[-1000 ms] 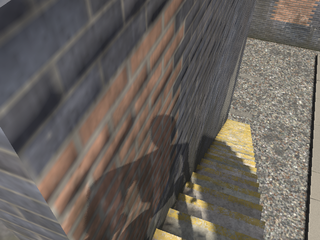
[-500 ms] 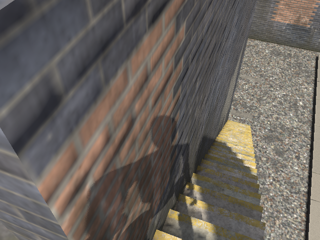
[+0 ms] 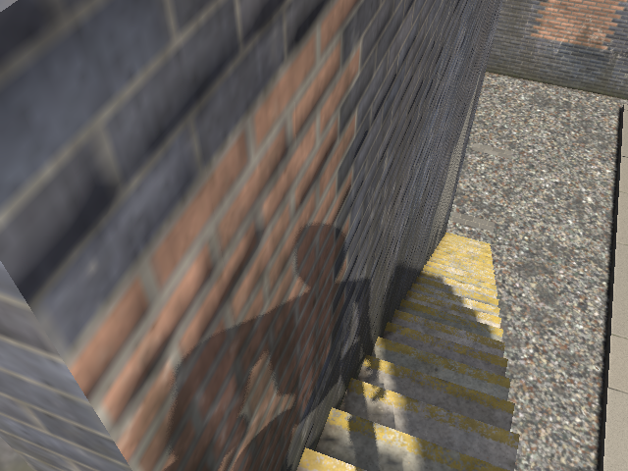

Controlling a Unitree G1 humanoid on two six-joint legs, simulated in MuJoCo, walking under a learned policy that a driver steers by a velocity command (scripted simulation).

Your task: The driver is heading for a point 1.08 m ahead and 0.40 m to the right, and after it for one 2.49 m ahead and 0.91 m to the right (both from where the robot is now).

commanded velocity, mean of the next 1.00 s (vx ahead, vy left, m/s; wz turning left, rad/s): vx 0.01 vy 0.01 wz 0.00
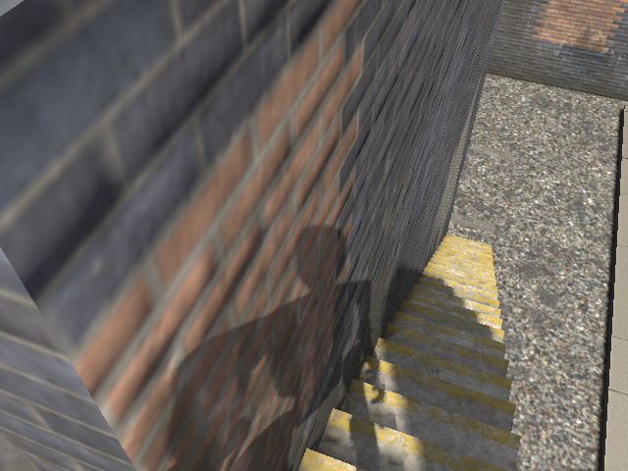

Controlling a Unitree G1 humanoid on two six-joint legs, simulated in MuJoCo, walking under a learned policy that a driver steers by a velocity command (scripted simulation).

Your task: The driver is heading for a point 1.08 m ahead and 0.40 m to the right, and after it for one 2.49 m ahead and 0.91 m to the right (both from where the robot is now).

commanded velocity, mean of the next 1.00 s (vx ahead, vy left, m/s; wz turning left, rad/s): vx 0.01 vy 0.01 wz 0.00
